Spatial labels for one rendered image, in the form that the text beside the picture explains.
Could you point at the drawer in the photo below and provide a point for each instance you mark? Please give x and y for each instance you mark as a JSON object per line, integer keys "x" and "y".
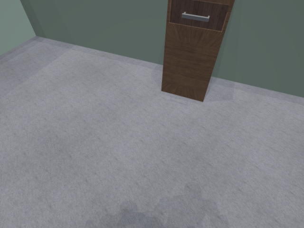
{"x": 216, "y": 11}

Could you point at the cabinet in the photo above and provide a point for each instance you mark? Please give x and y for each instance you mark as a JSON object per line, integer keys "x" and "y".
{"x": 190, "y": 54}

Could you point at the handle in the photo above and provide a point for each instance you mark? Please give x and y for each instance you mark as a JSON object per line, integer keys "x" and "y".
{"x": 195, "y": 17}

